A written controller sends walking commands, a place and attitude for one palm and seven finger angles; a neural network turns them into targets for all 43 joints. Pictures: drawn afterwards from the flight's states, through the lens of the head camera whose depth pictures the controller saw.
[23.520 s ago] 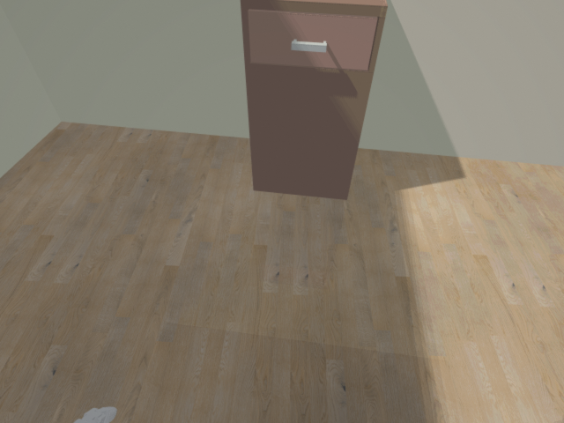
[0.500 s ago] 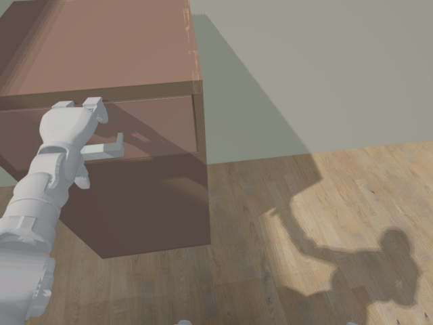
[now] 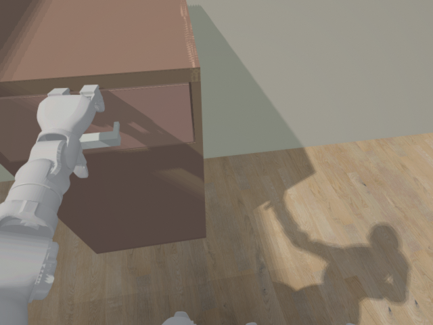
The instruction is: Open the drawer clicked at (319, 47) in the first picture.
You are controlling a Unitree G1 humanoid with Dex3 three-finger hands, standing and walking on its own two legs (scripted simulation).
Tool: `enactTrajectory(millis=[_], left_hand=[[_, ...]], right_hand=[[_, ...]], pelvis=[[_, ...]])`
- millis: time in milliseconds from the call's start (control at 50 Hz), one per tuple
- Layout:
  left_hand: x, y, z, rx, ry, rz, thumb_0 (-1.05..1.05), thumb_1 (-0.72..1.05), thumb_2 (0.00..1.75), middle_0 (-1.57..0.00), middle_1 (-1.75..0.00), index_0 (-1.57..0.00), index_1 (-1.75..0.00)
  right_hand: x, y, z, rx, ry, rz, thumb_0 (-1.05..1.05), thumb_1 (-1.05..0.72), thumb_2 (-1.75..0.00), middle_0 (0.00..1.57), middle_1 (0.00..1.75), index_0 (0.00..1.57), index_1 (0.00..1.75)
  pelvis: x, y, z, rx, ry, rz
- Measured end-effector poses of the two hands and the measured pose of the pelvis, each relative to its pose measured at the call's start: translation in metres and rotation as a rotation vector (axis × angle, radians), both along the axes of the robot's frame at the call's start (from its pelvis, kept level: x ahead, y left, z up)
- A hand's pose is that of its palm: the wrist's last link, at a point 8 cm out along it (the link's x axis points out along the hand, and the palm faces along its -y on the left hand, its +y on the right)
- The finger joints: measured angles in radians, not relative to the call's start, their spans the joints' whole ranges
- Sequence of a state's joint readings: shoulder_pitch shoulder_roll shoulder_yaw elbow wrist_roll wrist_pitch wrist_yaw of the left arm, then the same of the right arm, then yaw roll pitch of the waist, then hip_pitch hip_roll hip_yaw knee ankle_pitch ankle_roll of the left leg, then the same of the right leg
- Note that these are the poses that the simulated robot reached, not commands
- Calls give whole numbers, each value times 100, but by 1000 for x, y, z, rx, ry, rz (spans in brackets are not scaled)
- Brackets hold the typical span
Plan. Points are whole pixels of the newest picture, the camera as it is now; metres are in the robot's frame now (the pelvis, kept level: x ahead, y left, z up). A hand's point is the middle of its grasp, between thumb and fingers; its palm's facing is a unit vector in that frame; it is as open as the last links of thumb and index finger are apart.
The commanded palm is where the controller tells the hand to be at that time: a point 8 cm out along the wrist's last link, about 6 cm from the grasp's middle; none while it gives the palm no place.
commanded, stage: lower the fingers behind the handle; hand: left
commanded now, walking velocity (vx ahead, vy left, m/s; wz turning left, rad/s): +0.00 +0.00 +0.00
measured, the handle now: (90, 134) +0.50 +0.28 +0.04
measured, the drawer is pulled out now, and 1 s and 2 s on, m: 0.00 0.00 0.00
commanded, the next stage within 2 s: lift the fingers back up to retry in 0.56 s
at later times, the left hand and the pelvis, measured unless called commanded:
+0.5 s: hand (80, 133) +0.46 +0.27 +0.09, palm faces +0.08 +0.03 -1.00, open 13.7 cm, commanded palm +0.45 +0.32 +0.06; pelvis -0.01 +0.01 -0.01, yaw +0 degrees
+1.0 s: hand (79, 132) +0.46 +0.27 +0.09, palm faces +0.05 +0.03 -1.00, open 13.7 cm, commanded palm +0.45 +0.32 +0.11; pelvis -0.01 +0.02 +0.00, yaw +0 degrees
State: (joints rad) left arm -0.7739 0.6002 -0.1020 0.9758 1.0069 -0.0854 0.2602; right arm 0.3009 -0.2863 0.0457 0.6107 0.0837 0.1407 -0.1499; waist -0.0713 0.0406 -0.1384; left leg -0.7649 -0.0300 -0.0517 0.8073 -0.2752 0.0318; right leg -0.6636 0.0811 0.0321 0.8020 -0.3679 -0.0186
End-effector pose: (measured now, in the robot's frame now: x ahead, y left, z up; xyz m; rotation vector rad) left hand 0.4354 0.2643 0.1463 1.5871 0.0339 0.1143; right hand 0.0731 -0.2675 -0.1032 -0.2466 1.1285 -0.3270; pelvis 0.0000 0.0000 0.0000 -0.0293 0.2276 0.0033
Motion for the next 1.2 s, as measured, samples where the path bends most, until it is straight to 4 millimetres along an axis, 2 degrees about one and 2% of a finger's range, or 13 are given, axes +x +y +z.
enactTrajectory(millis=[640,1080,1200], left_hand=[[-1,1,-4,11,-34,-10,0,-49,30,-37,-132,-30,-133],[0,1,0,7,4,-12,0,-49,30,-38,-128,-31,-129],[0,2,1,4,16,-18,0,-49,30,-39,-126,-33,-126]], right_hand=[[-9,20,-4,-8,4,16,1,-90,-90,20,30,20,30],[-33,18,-5,10,40,-34,1,-90,-90,20,30,20,30],[-31,17,-5,21,55,-43,1,-90,-90,20,30,20,30]], pelvis=[[-14,16,-7,-8,8,5],[-12,15,-1,-3,-13,-8],[-5,12,3,-1,-21,-9]])
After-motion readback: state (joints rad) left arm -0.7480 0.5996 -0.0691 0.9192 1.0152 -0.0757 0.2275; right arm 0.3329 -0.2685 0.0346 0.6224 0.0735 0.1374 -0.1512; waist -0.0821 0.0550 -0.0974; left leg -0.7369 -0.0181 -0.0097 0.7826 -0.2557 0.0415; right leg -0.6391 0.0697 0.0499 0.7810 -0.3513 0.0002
